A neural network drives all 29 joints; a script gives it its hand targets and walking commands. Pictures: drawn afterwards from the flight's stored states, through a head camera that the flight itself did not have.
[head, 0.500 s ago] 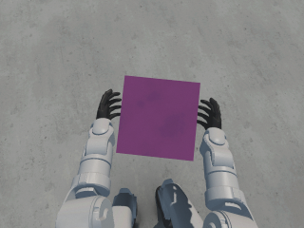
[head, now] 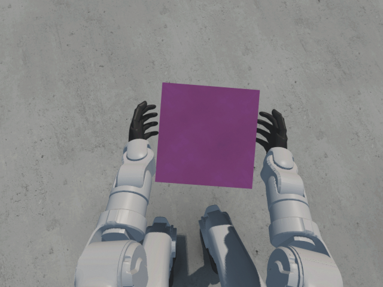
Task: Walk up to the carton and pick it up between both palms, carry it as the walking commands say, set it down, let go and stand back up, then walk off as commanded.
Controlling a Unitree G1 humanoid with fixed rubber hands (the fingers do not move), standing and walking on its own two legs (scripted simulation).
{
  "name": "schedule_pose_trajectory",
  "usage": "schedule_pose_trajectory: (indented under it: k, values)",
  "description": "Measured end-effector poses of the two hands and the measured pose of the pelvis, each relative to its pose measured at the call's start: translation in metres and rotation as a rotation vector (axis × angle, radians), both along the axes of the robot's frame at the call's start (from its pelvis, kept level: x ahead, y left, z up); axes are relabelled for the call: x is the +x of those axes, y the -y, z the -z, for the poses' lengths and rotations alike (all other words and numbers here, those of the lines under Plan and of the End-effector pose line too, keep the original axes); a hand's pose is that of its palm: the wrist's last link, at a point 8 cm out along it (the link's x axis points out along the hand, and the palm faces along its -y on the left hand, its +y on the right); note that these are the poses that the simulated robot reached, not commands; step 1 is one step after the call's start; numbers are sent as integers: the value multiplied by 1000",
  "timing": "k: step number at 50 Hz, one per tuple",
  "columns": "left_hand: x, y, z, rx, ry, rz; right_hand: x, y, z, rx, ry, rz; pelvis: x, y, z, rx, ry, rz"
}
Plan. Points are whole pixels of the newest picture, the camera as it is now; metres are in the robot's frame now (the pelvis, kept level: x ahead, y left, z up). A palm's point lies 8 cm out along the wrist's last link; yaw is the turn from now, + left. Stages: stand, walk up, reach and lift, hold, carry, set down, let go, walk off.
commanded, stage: set down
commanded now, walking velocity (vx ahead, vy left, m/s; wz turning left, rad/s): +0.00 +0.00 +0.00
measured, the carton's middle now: (204, 136) +0.44 -0.08 -0.18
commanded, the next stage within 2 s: none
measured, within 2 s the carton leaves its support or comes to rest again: neither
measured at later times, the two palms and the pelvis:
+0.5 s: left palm (150, 137) +0.46 +0.05 -0.17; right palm (266, 144) +0.40 -0.24 -0.17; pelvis -0.04 -0.01 -0.08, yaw +1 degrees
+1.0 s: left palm (154, 135) +0.49 +0.05 -0.26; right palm (254, 143) +0.43 -0.24 -0.26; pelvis -0.04 -0.02 -0.14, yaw +2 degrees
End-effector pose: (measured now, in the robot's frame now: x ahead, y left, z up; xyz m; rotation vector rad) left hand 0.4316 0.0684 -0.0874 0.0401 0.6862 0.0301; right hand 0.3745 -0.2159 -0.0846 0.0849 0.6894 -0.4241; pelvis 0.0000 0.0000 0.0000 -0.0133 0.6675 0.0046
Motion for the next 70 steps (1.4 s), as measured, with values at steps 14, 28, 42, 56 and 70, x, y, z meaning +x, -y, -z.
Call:
schedule_pose_trajectory:
  k: [14,28,42,56,70]
  values:
    - [10,15,35,17,3,10,15,18,31,4,0,-28,-22,-8,38,5,-10,5]
    - [34,24,94,39,-4,22,29,25,102,7,-25,-46,-39,14,88,27,-41,-1]
    - [51,33,136,49,-7,30,47,33,146,4,-38,-24,-36,27,125,57,-57,20]
    - [65,23,193,24,1,29,60,24,197,-28,-41,-61,-39,16,157,23,-55,-2]
    - [69,41,264,22,20,40,62,39,269,-22,-15,-2,-59,3,183,0,114,-13]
